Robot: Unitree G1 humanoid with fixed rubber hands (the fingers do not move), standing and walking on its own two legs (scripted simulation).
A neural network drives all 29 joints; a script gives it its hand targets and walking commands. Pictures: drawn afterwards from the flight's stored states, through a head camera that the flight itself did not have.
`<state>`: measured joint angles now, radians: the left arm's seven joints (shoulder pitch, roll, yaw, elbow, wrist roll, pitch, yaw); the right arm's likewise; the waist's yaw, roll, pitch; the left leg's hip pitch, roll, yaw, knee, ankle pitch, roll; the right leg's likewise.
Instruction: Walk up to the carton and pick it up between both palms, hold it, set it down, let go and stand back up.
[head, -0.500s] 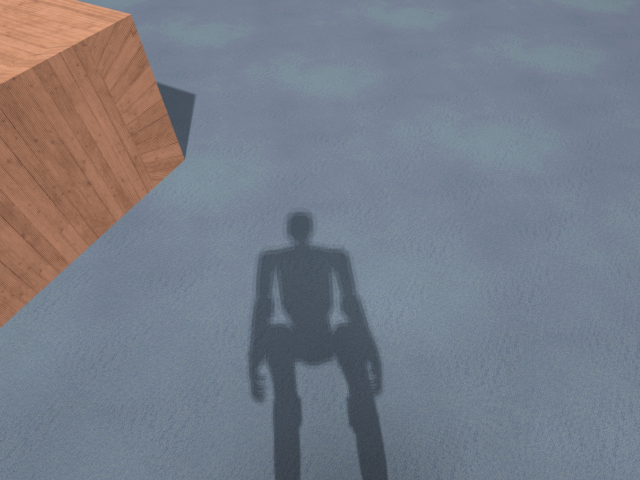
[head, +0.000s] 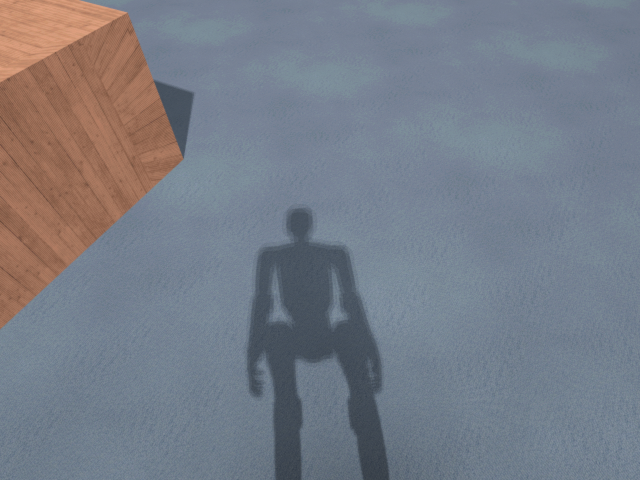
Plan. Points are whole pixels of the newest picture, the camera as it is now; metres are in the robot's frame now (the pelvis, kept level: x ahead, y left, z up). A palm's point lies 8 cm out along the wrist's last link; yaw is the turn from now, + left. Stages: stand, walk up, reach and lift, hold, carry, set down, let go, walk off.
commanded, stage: stand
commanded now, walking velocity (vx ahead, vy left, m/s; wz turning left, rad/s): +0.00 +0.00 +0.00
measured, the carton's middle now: out of the picture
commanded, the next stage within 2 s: walk up in 0.02 s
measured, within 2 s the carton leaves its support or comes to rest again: neither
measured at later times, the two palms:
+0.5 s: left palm out of the picture +0.02 +0.30 -0.19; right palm (457, 444) +0.17 -0.17 -0.15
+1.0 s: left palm (66, 377) +0.27 +0.42 -0.13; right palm (324, 331) +0.36 +0.02 -0.18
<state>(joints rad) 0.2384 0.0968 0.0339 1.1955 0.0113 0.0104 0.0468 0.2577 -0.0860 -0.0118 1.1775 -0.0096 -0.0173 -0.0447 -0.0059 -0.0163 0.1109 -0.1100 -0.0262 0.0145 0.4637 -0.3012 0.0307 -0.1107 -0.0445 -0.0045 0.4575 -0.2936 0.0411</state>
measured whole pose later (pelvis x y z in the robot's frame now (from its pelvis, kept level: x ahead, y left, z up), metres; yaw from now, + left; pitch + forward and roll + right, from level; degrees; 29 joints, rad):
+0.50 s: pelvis +0.04 +0.07 -0.04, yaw +18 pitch -3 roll -4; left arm 0.26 0.15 0.08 0.93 0.08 -0.04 0.05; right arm 0.24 -0.24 -0.09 0.91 -0.03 0.04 0.08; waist 0.00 0.01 0.10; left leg -0.50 0.13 0.09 0.88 -0.35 0.03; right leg -0.02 -0.20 -0.29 0.67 -0.53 0.15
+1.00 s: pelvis +0.21 +0.19 -0.05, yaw +34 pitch -1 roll -2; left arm 0.14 0.05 -0.04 0.61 0.05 -0.08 0.01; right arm 0.36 -0.16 -0.06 0.74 -0.02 0.01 0.01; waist -0.05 0.06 0.08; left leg -0.32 -0.13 -0.07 1.08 -0.62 0.08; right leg -0.58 -0.07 -0.14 0.84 -0.22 -0.01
